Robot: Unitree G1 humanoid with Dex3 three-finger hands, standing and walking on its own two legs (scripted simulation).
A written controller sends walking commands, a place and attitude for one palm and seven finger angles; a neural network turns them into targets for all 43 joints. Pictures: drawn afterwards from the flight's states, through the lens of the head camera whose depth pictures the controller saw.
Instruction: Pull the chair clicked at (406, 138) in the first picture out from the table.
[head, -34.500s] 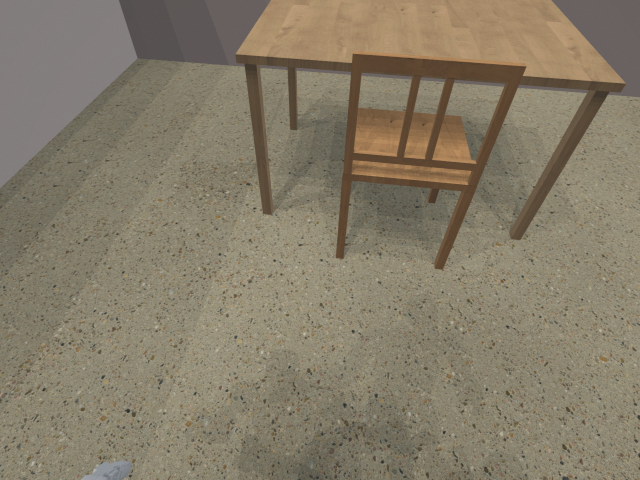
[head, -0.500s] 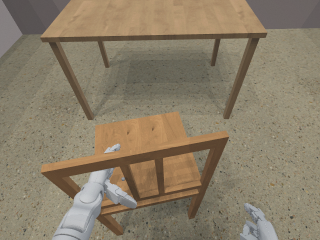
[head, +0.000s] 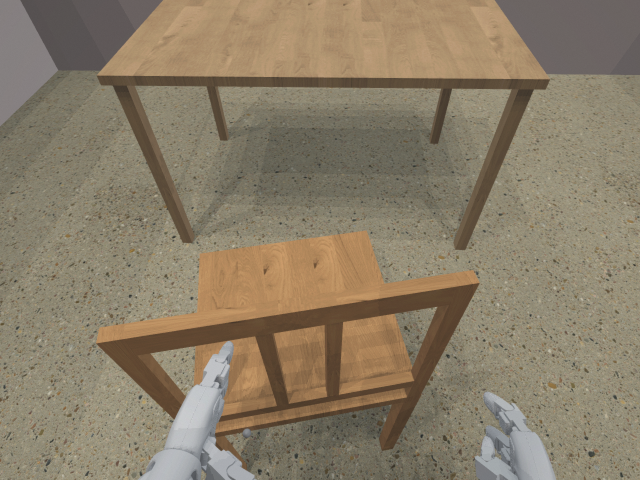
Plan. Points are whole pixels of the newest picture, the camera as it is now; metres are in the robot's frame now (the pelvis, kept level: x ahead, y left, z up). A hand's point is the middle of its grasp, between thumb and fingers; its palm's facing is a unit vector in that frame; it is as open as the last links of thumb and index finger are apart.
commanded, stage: draw the fingers out of the gap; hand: left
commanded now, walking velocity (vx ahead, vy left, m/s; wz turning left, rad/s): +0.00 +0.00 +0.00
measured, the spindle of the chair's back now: (274, 369) +0.29 +0.09 -0.08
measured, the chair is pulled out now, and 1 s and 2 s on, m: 0.57 0.57 0.57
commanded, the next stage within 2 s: draw the hand back to the body in 0.36 s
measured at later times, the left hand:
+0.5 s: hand out of the picture +0.14 +0.10 -0.01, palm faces -0.11 -0.98 -0.17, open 17.4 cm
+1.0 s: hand (177, 451) +0.15 +0.14 +0.08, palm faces +0.03 -0.99 -0.11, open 17.2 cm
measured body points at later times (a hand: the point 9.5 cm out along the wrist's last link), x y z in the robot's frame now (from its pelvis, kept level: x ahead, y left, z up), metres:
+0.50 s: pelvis -0.01 +0.00 -0.01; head +0.01 -0.01 +0.44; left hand +0.14 +0.16 +0.00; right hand +0.17 -0.24 -0.08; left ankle -0.08 +0.10 -0.71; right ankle +0.04 -0.14 -0.71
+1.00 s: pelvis -0.02 -0.02 -0.02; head +0.01 -0.04 +0.43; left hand +0.14 +0.20 +0.08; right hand +0.16 -0.24 -0.10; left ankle -0.08 +0.10 -0.71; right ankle +0.04 -0.14 -0.71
